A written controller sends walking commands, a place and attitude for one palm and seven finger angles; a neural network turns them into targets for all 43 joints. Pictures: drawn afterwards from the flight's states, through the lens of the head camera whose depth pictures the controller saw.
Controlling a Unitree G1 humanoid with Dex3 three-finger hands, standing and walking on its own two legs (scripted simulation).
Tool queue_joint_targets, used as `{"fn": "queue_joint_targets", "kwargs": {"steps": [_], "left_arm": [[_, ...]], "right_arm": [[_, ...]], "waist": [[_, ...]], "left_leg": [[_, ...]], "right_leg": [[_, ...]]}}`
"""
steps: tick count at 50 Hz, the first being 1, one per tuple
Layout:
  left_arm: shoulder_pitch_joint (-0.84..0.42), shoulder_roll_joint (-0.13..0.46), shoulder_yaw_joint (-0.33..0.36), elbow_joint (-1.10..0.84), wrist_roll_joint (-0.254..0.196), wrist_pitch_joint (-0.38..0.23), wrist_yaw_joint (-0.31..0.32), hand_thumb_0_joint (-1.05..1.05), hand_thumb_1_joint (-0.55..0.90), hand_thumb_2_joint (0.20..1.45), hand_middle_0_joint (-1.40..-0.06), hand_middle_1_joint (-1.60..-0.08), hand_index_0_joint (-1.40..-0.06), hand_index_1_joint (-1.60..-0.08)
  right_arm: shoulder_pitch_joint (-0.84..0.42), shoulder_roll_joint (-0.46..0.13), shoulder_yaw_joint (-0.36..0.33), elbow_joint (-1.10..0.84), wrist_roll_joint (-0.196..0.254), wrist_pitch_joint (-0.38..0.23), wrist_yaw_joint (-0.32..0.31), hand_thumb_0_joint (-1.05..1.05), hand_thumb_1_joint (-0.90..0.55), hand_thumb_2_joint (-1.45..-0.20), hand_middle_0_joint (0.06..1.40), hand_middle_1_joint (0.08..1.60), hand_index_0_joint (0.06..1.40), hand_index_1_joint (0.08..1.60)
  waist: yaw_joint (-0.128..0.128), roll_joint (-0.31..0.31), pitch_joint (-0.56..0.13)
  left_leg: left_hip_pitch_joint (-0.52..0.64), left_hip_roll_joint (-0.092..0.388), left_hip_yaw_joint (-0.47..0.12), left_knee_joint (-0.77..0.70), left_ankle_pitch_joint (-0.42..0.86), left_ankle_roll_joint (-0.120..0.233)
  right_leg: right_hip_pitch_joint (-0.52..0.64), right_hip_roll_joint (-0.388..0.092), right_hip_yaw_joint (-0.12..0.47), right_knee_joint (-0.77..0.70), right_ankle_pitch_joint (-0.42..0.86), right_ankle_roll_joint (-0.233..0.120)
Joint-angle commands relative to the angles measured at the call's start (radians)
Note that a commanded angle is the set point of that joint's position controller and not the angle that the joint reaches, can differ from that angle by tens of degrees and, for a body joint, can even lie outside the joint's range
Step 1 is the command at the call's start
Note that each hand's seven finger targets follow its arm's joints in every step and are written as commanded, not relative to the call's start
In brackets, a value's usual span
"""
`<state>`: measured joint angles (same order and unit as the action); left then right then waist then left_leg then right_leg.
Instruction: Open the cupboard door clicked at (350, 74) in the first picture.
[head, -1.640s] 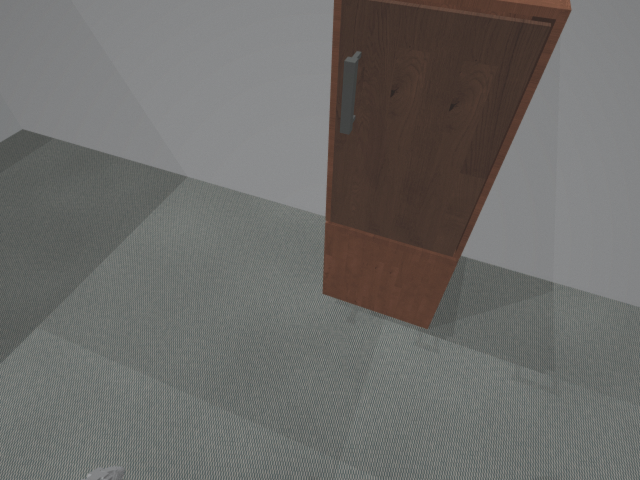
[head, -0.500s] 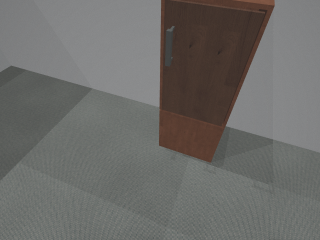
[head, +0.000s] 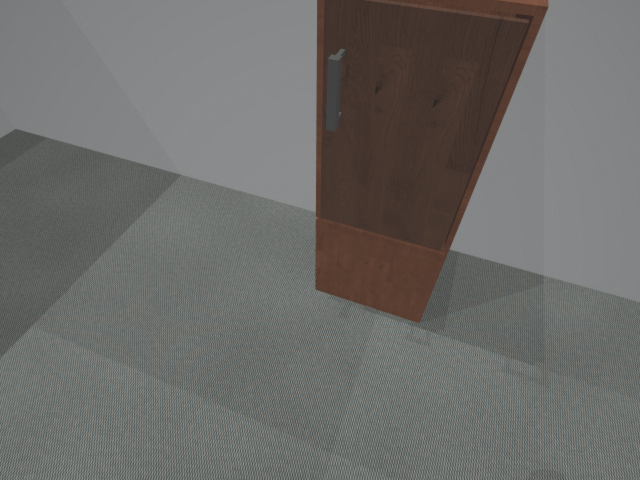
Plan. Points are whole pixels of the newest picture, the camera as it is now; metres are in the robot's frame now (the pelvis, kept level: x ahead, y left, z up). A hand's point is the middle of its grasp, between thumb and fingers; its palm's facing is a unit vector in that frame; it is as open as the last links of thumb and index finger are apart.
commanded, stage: turn to face it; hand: left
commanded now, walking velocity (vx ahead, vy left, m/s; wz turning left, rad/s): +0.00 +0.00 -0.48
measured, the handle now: (336, 90) +0.84 +0.02 +0.07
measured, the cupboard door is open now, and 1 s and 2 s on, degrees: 0 0 0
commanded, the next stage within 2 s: take the last steps up to it in 0.52 s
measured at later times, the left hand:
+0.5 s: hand out of the picture +0.07 +0.20 -0.19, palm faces -0.17 -0.97 -0.19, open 7.4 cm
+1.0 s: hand out of the picture +0.04 +0.19 -0.18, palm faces -0.23 -0.96 -0.16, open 7.4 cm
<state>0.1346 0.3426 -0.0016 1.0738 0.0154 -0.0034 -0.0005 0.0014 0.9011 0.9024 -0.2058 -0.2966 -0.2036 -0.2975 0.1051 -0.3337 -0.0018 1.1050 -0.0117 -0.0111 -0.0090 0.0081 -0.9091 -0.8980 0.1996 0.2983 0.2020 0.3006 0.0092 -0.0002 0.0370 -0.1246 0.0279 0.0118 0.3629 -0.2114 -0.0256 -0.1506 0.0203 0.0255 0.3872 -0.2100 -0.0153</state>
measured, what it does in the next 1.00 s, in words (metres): steps on the spot, turning right: right foot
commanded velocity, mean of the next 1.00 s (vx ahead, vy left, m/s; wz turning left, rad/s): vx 0.12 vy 0.03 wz -0.19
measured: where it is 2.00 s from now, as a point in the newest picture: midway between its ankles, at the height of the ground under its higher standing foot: outside the picture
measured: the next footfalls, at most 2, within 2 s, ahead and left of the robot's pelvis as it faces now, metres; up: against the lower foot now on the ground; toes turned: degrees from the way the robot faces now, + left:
right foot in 0.78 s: -0.06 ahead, -0.10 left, +0.00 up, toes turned -20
left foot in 1.14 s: +0.22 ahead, +0.12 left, +0.00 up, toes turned -7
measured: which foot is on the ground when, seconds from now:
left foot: down 0.00-0.78, up 0.80-1.00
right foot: down 0.00-0.46, up 0.48-0.76, down 0.78-1.00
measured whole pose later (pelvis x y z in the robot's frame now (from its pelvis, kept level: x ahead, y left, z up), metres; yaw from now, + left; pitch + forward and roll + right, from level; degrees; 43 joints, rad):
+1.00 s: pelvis +0.02 +0.02 -0.01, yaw -16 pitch +0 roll -1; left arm 0.39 0.14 0.03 1.07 0.03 -0.04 0.01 0.00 0.90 0.90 -0.20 -0.30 -0.20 -0.30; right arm 0.31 -0.19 -0.06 1.06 -0.03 0.02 0.02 0.01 -0.91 -0.90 0.20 0.30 0.20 0.30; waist 0.00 0.01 0.00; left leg -0.50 0.10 0.09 0.92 -0.31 -0.03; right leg -0.05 -0.02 -0.06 0.38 -0.33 0.02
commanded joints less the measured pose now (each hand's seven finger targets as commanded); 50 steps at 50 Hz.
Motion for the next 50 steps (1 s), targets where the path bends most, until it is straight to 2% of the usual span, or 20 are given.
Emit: {"fn": "queue_joint_targets", "kwargs": {"steps": [1, 12, 17, 19, 21, 22, 23, 24, 26, 28, 31, 33, 36, 37, 38, 39, 40, 41, 45, 50], "left_arm": [[0.024, 0.1, 0.031, -0.071, -0.004, 0.01, 0.017, 0.0, 0.9, 0.9, -0.2, -0.3, -0.2, -0.3], [0.083, 0.076, 0.064, -0.182, 0.008, 0.032, 0.008, 0.0, 0.9, 0.9, -0.2, -0.3, -0.2, -0.3], [0.114, 0.106, 0.087, -0.196, 0.01, 0.031, 0.023, 0.0, 0.9, 0.9, -0.2, -0.3, -0.2, -0.3], [0.078, 0.087, 0.092, -0.205, 0.011, 0.032, 0.028, 0.0, 0.9, 0.9, -0.2, -0.3, -0.2, -0.3], [0.047, 0.058, 0.089, -0.216, 0.004, 0.031, 0.028, 0.0, 0.9, 0.9, -0.2, -0.3, -0.2, -0.3], [0.046, 0.024, 0.083, -0.228, 0.0, 0.033, 0.022, 0.0, 0.9, 0.9, -0.2, -0.3, -0.2, -0.3], [0.038, -0.024, 0.075, -0.236, 0.0, 0.039, 0.015, 0.0, 0.9, 0.9, -0.2, -0.3, -0.2, -0.3], [0.021, -0.026, 0.081, -0.234, 0.003, 0.047, 0.017, 0.0, 0.9, 0.9, -0.2, -0.3, -0.2, -0.3], [0.065, -0.022, 0.096, -0.203, 0.012, 0.051, 0.006, 0.0, 0.9, 0.9, -0.2, -0.3, -0.2, -0.3], [0.085, -0.061, 0.086, -0.188, 0.011, 0.052, -0.003, 0.0, 0.9, 0.9, -0.2, -0.3, -0.2, -0.3], [0.061, -0.094, 0.072, -0.186, 0.006, 0.052, -0.003, 0.0, 0.9, 0.9, -0.2, -0.3, -0.2, -0.3], [0.05, -0.106, 0.063, -0.182, 0.009, 0.04, -0.006, 0.0, 0.9, 0.9, -0.2, -0.3, -0.2, -0.3], [0.118, -0.115, 0.059, -0.145, 0.011, 0.02, -0.01, 0.0, 0.9, 0.9, -0.2, -0.3, -0.2, -0.3], [0.166, -0.101, 0.062, -0.12, 0.012, 0.011, -0.007, 0.0, 0.9, 0.9, -0.2, -0.3, -0.2, -0.3], [0.219, -0.053, 0.07, -0.098, 0.015, -0.004, 0.001, 0.0, 0.9, 0.9, -0.2, -0.3, -0.2, -0.3], [0.3, 0.037, 0.088, -0.069, 0.017, -0.012, 0.013, 0.0, 0.9, 0.9, -0.2, -0.3, -0.2, -0.3], [0.36, 0.067, 0.091, -0.062, 0.007, -0.013, 0.018, 0.0, 0.9, 0.9, -0.2, -0.3, -0.2, -0.3], [0.343, 0.055, 0.093, -0.052, 0.009, -0.024, 0.022, 0.0, 0.9, 0.9, -0.2, -0.3, -0.2, -0.3], [0.246, -0.027, 0.073, -0.066, 0.013, -0.054, 0.024, 0.0, 0.9, 0.9, -0.2, -0.3, -0.2, -0.3], [0.293, -0.022, 0.075, -0.019, 0.018, -0.065, 0.025, 0.0, 0.9, 0.9, -0.2, -0.3, -0.2, -0.3]], "right_arm": [[0.042, -0.087, -0.025, -0.068, 0.001, 0.001, -0.015, 0.0, -0.9, -0.9, 0.2, 0.3, 0.2, 0.3], [0.055, -0.07, -0.071, -0.18, 0.001, 0.019, -0.022, 0.0, -0.9, -0.9, 0.2, 0.3, 0.2, 0.3], [0.071, 0.004, -0.069, -0.189, 0.007, 0.023, -0.02, 0.0, -0.9, -0.9, 0.2, 0.3, 0.2, 0.3], [0.12, 0.02, -0.067, -0.176, 0.012, 0.013, -0.023, 0.0, -0.9, -0.9, 0.2, 0.3, 0.2, 0.3], [0.198, 0.024, -0.065, -0.149, 0.013, 0.001, -0.029, 0.0, -0.9, -0.9, 0.2, 0.3, 0.2, 0.3], [0.211, -0.005, -0.07, -0.146, 0.006, -0.004, -0.034, 0.0, -0.9, -0.9, 0.2, 0.3, 0.2, 0.3], [0.196, -0.059, -0.084, -0.158, -0.003, -0.005, -0.029, 0.0, -0.9, -0.9, 0.2, 0.3, 0.2, 0.3], [0.171, -0.062, -0.084, -0.165, -0.006, -0.005, -0.031, 0.0, -0.9, -0.9, 0.2, 0.3, 0.2, 0.3], [0.107, -0.023, -0.069, -0.183, -0.012, -0.009, -0.039, 0.0, -0.9, -0.9, 0.2, 0.3, 0.2, 0.3], [0.102, -0.012, -0.067, -0.179, -0.015, -0.01, -0.037, 0.0, -0.9, -0.9, 0.2, 0.3, 0.2, 0.3], [0.174, -0.012, -0.073, -0.141, -0.018, -0.006, -0.037, 0.0, -0.9, -0.9, 0.2, 0.3, 0.2, 0.3], [0.238, -0.021, -0.074, -0.111, -0.023, -0.005, -0.032, 0.0, -0.9, -0.9, 0.2, 0.3, 0.2, 0.3], [0.243, -0.025, -0.074, -0.087, -0.019, -0.001, -0.021, 0.0, -0.9, -0.9, 0.2, 0.3, 0.2, 0.3], [0.236, -0.003, -0.071, -0.085, -0.014, -0.001, -0.016, 0.0, -0.9, -0.9, 0.2, 0.3, 0.2, 0.3], [0.238, 0.042, -0.061, -0.088, -0.006, -0.005, -0.007, 0.0, -0.9, -0.9, 0.2, 0.3, 0.2, 0.3], [0.186, 0.102, -0.046, -0.129, -0.004, -0.01, 0.0, 0.0, -0.9, -0.9, 0.2, 0.3, 0.2, 0.3], [0.079, 0.054, -0.057, -0.171, -0.016, -0.005, 0.007, 0.0, -0.9, -0.9, 0.2, 0.3, 0.2, 0.3], [0.037, 0.06, -0.058, -0.18, -0.018, -0.002, 0.014, 0.0, -0.9, -0.9, 0.2, 0.3, 0.2, 0.3], [0.138, 0.084, -0.063, -0.13, -0.018, -0.006, 0.029, 0.0, -0.9, -0.9, 0.2, 0.3, 0.2, 0.3], [0.098, 0.115, -0.064, -0.157, -0.006, -0.007, 0.044, 0.0, -0.9, -0.9, 0.2, 0.3, 0.2, 0.3]], "waist": [[-0.018, -0.008, -0.069], [-0.011, 0.001, -0.076], [0.007, -0.21, -0.049], [-0.021, -0.162, -0.094], [-0.056, -0.114, -0.14], [-0.057, -0.007, -0.138], [-0.055, 0.225, -0.096], [-0.054, 0.299, -0.035], [-0.001, 0.119, 0.003], [0.004, 0.115, -0.006], [-0.029, 0.159, -0.028], [-0.056, 0.182, -0.05], [-0.021, 0.148, -0.046], [0.004, 0.096, -0.033], [0.025, -0.034, -0.035], [0.065, -0.261, 0.014], [0.108, -0.187, 0.048], [0.096, -0.234, 0.101], [0.001, -0.127, 0.095], [0.004, -0.125, 0.115]], "left_leg": [[0.012, 0.099, -0.014, 0.032, 0.145, 0.019], [-0.071, 0.127, 0.021, 0.163, -0.023, 0.041], [-0.226, 0.006, 0.029, 0.404, -0.255, 0.003], [-0.184, 0.016, 0.0, 0.323, -0.23, 0.01], [-0.023, 0.03, -0.009, 0.128, -0.087, 0.022], [0.062, 0.105, -0.079, 0.065, -0.05, 0.056], [0.057, 0.262, -0.252, -0.059, -0.045, 0.124], [-0.054, 0.379, -0.319, -0.145, -0.022, 0.178], [-0.146, 0.331, -0.224, -0.116, 0.038, 0.21], [-0.086, 0.275, -0.096, -0.062, 0.184, 0.191], [0.001, 0.267, -0.045, -0.023, 0.3, 0.191], [0.033, 0.273, -0.056, -0.022, 0.222, 0.186], [-0.056, 0.249, -0.038, 0.011, -0.044, 0.142], [-0.14, 0.209, -0.001, 0.065, -0.156, 0.104], [-0.299, 0.148, 0.068, 0.204, -0.241, 0.058], [-0.526, 0.035, 0.172, 0.416, -0.375, 0.005], [-0.571, 0.056, 0.079, 0.552, -0.39, 0.013], [-0.609, 0.067, 0.038, 0.62, -0.317, 0.017], [-0.533, 0.094, 0.044, 0.632, -0.113, -0.002], [-0.436, 0.088, 0.075, 0.465, -0.051, 0.005]], "right_leg": [[-0.045, -0.127, 0.138, 0.009, 0.281, -0.017], [-0.193, -0.084, 0.208, 0.147, 0.198, -0.034], [-0.148, -0.233, 0.485, -0.054, 0.16, -0.158], [-0.12, -0.219, 0.443, 0.003, 0.261, -0.159], [-0.182, -0.15, 0.36, 0.082, 0.249, -0.102], [-0.288, -0.063, 0.275, 0.157, 0.148, -0.054], [-0.384, 0.046, 0.124, 0.341, -0.07, 0.001], [-0.395, 0.043, 0.041, 0.552, -0.281, 0.033], [-0.365, -0.008, 0.059, 0.73, -0.253, 0.04], [-0.368, -0.029, 0.004, 0.674, -0.233, 0.046], [-0.308, -0.039, -0.05, 0.495, -0.25, 0.049], [-0.246, -0.03, -0.093, 0.371, -0.281, 0.038], [-0.064, -0.01, -0.135, 0.128, -0.152, 0.017], [0.04, -0.024, -0.118, 0.02, -0.098, 0.008], [0.188, -0.137, 0.02, -0.059, -0.16, -0.039], [0.249, -0.354, 0.345, -0.179, -0.264, -0.142], [0.153, -0.429, 0.437, -0.235, -0.382, -0.21], [0.098, -0.401, 0.463, -0.265, -0.402, -0.214], [0.047, -0.32, 0.168, -0.208, -0.087, -0.153], [-0.015, -0.315, 0.073, -0.204, -0.016, -0.127]]}}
